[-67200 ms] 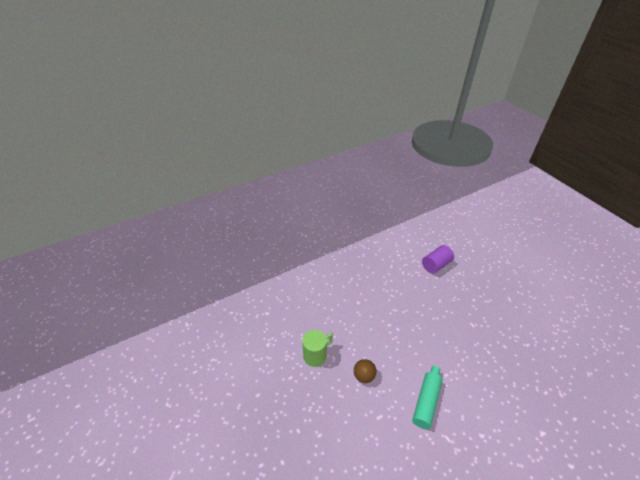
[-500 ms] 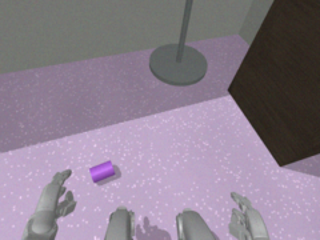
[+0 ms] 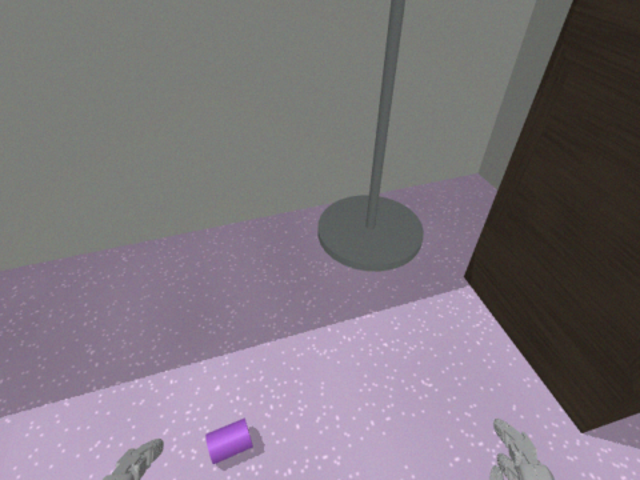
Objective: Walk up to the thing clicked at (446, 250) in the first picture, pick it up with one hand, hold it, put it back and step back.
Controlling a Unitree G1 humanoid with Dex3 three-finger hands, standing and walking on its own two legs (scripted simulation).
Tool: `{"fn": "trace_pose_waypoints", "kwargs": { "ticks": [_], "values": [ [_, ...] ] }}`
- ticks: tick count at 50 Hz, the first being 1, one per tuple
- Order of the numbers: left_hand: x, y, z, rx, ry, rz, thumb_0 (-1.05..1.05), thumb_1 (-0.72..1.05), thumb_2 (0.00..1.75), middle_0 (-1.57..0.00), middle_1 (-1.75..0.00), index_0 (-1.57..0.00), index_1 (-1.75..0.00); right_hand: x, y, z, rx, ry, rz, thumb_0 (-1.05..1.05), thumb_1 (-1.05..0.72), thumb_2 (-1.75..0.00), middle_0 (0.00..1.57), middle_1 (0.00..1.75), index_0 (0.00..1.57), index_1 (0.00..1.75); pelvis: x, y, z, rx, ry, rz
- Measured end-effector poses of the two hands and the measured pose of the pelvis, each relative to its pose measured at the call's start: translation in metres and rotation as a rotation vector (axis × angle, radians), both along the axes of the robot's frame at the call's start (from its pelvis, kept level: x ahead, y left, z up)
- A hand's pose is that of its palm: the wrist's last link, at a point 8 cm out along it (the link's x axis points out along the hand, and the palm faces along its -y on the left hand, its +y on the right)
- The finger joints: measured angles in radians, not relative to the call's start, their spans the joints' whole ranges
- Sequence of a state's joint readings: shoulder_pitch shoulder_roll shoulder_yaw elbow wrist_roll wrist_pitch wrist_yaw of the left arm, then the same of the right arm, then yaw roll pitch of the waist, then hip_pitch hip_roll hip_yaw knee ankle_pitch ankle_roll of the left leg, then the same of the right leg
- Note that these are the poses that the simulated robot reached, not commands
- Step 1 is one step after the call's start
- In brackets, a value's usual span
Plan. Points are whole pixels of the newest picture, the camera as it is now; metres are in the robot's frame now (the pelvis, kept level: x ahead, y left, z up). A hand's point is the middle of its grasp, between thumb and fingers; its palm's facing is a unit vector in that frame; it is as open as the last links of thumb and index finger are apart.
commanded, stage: home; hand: left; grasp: from above
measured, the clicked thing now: (229, 440) +0.47 +0.24 -0.68
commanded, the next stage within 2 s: stand in 1.94 s
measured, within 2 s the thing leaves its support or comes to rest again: neither
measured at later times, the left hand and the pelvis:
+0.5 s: hand out of the picture +0.15 +0.18 -0.04, palm faces +0.05 -0.98 -0.20, open 7.4 cm; pelvis -0.01 +0.00 +0.00, yaw +0 degrees
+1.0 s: hand out of the picture +0.16 +0.18 -0.04, palm faces +0.04 -0.98 -0.20, open 7.4 cm; pelvis -0.01 +0.00 +0.00, yaw +0 degrees
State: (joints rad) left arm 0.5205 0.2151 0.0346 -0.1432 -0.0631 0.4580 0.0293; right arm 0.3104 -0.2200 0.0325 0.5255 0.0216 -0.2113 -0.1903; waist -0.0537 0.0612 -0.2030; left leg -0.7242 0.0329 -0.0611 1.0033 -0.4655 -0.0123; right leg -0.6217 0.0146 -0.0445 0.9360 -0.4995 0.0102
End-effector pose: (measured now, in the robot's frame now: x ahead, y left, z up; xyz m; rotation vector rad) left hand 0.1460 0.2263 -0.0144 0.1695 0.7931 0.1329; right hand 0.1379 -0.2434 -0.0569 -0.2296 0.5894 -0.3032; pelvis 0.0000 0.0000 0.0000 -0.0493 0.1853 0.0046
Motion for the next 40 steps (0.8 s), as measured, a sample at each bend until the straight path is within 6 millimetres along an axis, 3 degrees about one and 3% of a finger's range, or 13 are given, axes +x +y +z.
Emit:
{"fn": "trace_pose_waypoints", "kwargs": {
  "ticks": [10,28,40],
  "values": [
    [-0.009,0.002,-0.007,-0.011,0.018,0.01,0.01,0.91,0.9,-0.2,-0.3,-0.2,-0.3,0.018,0.004,0.011,-0.02,-0.057,0.069,0.01,-0.9,-0.9,0.21,0.3,0.21,0.3,-0.005,-0.002,0.0,0.004,-0.021,0.009],
    [-0.009,0.003,-0.004,-0.001,0.005,-0.01,0.01,0.91,0.9,-0.2,-0.3,-0.2,-0.3,-0.008,0.006,-0.002,-0.006,0.004,0.042,0.01,-0.9,-0.9,0.21,0.3,0.21,0.3,-0.009,0.001,0.0,0.004,-0.027,0.0],
    [-0.008,0.003,-0.004,-0.005,0.002,-0.014,0.01,0.91,0.9,-0.2,-0.3,-0.2,-0.3,-0.007,0.005,0.0,-0.013,-0.007,0.039,0.01,-0.9,-0.9,0.21,0.3,0.21,0.3,-0.009,0.002,-0.001,0.003,-0.024,-0.002]
  ]
}}
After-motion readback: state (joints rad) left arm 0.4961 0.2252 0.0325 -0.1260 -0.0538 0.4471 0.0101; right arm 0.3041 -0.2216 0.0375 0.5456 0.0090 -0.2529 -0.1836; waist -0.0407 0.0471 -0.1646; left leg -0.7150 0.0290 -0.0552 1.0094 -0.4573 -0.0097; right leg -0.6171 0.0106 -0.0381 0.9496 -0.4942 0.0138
